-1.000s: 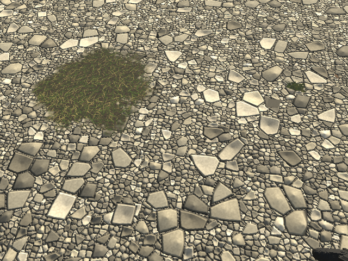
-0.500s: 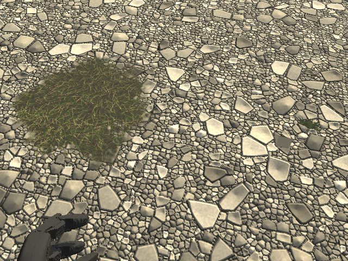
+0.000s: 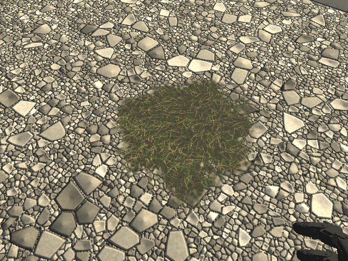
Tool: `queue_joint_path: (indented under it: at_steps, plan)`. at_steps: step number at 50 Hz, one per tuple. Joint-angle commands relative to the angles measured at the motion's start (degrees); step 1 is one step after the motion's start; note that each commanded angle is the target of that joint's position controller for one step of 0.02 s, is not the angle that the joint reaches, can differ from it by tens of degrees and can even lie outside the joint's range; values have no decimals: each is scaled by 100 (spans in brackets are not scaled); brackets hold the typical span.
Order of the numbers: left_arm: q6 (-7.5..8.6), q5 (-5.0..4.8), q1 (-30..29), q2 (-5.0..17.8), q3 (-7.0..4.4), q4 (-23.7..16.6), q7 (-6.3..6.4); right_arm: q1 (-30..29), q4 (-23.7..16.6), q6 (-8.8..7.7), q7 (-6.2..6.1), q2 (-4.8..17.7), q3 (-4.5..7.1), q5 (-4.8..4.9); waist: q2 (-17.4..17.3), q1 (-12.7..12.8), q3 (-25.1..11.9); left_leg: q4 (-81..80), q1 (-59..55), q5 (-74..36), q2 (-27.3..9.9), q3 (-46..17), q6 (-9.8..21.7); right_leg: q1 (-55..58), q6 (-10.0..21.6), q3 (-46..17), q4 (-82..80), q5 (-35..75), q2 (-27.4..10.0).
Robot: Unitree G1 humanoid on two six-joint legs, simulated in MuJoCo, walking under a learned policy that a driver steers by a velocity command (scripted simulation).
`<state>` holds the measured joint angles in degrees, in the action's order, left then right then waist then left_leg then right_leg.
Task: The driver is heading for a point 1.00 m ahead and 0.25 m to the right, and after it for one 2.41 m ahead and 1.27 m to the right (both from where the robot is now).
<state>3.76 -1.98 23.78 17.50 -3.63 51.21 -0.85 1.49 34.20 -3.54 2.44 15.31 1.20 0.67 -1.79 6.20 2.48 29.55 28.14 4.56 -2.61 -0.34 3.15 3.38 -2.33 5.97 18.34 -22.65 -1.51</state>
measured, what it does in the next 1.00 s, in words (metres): walks ahead, turning right: right foot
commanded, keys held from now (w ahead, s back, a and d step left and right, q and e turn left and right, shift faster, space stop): w+e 0.78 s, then w+q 0.22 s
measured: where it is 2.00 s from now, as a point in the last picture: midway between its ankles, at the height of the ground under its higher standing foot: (262, 147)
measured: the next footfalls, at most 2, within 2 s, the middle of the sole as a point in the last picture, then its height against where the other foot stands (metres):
right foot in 0.54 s outside the picture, level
left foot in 1.06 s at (227, 186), level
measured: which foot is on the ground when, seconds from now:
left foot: down 0.00-0.52, up 0.54-1.00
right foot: down 0.00-0.00, up 0.02-0.52, down 0.54-1.00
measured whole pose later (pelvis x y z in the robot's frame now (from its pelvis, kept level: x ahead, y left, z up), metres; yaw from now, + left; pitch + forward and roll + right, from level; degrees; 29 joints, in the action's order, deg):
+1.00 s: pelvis +0.53 -0.12 +0.01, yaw -26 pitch +2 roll -1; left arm 3.2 -0.6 19.4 16.9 -3.4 44.3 0.3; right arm 3.9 39.8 -5.6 2.5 15.8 2.0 0.7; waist -2.4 4.2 1.0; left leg 29.6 31.9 -1.3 -1.6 -0.3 1.1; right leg 1.0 3.7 -5.9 18.5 -20.8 5.3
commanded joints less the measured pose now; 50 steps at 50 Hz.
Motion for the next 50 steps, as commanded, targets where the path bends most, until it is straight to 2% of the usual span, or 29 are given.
queue_joint_path:
  at_steps: [1,2,3,4,6,7,8,11,15,19,22,24,25,26,27,28,29,30,31,32,33,34,36,39,41,43,46,48,50]
  plan:
    - [84,163,-323,499,19,-565,37,2413,173,-11,-191,1641,634,-166,-240,-1540,-1848,61,-4340,-119,-1202,-1366,704,-2507,457,-278,3314,2413,-444]
    - [160,107,248,80,154,-565,29,2450,154,26,-196,1766,616,-193,-1396,-1230,-2639,-699,-5141,826,-2232,-3609,1305,-3842,250,-842,4832,-1169,269]
    - [169,-54,-123,729,-31,-514,22,2296,149,10,-174,1227,475,-153,-726,-1395,-2056,-975,-4619,1312,-2053,-3403,1133,-4350,263,-1350,5410,-1062,30]
    - [166,-113,-463,808,-76,-660,20,1989,204,-18,-161,1042,407,-82,-661,-1251,-1218,-1119,-3922,1150,-1873,-2522,956,-4633,304,-1196,5397,-587,-203]
    - [71,32,-687,666,-103,-644,90,1358,252,-103,-107,634,310,-91,-368,-891,-497,-1552,-2722,509,-1347,-1452,708,-4250,301,-1112,4946,260,-542]
    - [-6,17,-432,533,-97,-608,85,1205,286,-166,-107,633,321,-133,-669,-675,-510,-1755,-2360,253,-1361,-1167,759,-3867,247,-1156,4910,548,-649]
    - [-76,4,-353,407,-74,-565,84,1114,333,-231,-101,555,333,-137,-556,-612,-444,-1922,-2151,-17,-1323,-943,815,-3711,201,-1143,4880,666,-677]
    - [-200,22,-659,270,-76,-694,96,1044,517,-332,-155,607,390,-158,-245,-536,-108,-2187,-2023,-601,-1301,-258,825,-4042,117,-1229,4485,1138,-688]
    - [-165,68,-1241,121,-11,-924,-28,1199,706,-289,-256,819,470,-154,-111,-690,84,-2298,-2230,-762,-1185,492,719,-4121,139,-1070,3134,2218,-629]
    - [-155,78,-2003,82,49,-1259,-176,1504,897,-183,-305,1033,551,-56,22,-969,349,-2279,-2675,-837,-1346,890,654,-4169,304,-685,2228,2398,-537]
    - [-167,74,-2282,178,22,-1496,-259,1629,1015,-55,-312,1155,605,44,-31,-976,381,-1908,-3251,-1466,-1476,1077,525,-4214,526,-449,1897,1892,-407]
    - [-198,77,-2081,344,-70,-1566,-281,1548,1003,30,-339,1325,649,83,-211,-753,67,-1174,-3451,-3289,-1460,1245,392,-3633,744,-111,1864,1339,-55]
    - [-219,64,-1635,504,-169,-1499,-272,1489,983,84,-354,1388,663,106,-280,-475,-246,-432,-3426,-4126,-1396,1330,314,-3010,886,56,1856,1101,195]
    - [-232,44,-810,754,-332,-1301,-227,1385,949,124,-365,1363,638,142,-201,10,-685,707,-3053,-4267,-1193,1492,143,-1838,1086,137,1506,1340,481]
    - [-293,33,149,1213,-547,-1057,-115,1464,875,91,-390,1182,553,49,216,413,-1194,2361,-1778,-2848,-955,1494,-143,-91,1369,-626,1334,1513,214]
    - [-269,-18,-14,1882,-642,-1097,-56,1955,543,-47,-331,297,284,-188,1804,-323,-1510,4409,853,2580,228,1078,-553,1610,2405,-3882,815,576,-1274]
    - [-140,54,69,1493,-499,-1333,-104,1494,475,-278,-266,645,287,8,1110,20,-2308,5110,1507,3091,450,-396,-475,1981,2730,-5521,-104,-202,-1775]
    - [-42,95,-107,1114,-393,-1279,-129,927,307,-399,-216,961,368,226,762,112,-1523,4997,1993,2529,156,-517,-319,1545,2401,-4740,-279,146,-1661]
    - [8,69,-401,949,-339,-1291,-126,851,298,-471,-235,912,338,174,418,-125,-1023,4495,1833,2019,-101,-500,-213,762,2185,-4025,-237,654,-1415]
    - [14,72,-807,755,-280,-1355,-111,864,375,-487,-277,927,365,8,219,-374,-701,3977,1460,1717,-282,-497,-238,-2,2023,-3467,-241,1324,-1184]
    - [20,153,-1037,613,-219,-1463,-78,984,415,-437,-282,973,405,-77,300,-573,-607,3727,1044,1478,-393,-546,-269,-524,1986,-3150,-359,1864,-1045]
    - [24,188,-1124,629,-220,-1518,-58,1049,411,-372,-267,972,418,-99,409,-671,-561,3546,791,1404,-400,-536,-341,-850,2029,-3037,-449,2276,-985]
    - [44,145,-1074,708,-239,-1477,4,1046,409,-264,-258,817,388,-150,315,-724,-458,3030,651,1210,-372,-388,-521,-1270,2019,-2604,-540,2840,-841]
    - [24,103,-822,881,-283,-1364,119,421,219,-202,-260,586,296,-169,360,-540,-234,1823,656,130,-184,-266,-714,-1610,1790,-2148,-582,2831,-509]
    - [7,107,-742,761,-230,-1277,152,197,243,-226,-193,440,221,-127,570,-382,-244,894,319,-790,-86,-154,-717,-1652,1558,-1749,-588,2485,-329]
    - [24,118,-475,750,-203,-1135,146,-149,198,-271,-117,412,186,-56,643,-146,-158,461,105,-1435,-34,-67,-651,-1603,1486,-1747,-658,2063,-452]
    - [25,127,-199,795,-195,-947,120,-476,75,-306,-48,560,209,-1,633,-6,24,117,564,-1179,-59,-114,-386,-807,1466,-1911,-475,2144,-832]
    - [-13,142,-100,853,-213,-834,127,-560,-7,-321,8,620,220,14,636,-16,107,16,914,-621,-39,-97,-164,-198,1407,-1942,-290,2621,-1097]
    - [-54,145,-195,911,-232,-792,153,-281,19,-318,50,697,251,30,705,-209,10,-52,667,-87,85,5,54,125,1266,-1772,48,3716,-1151]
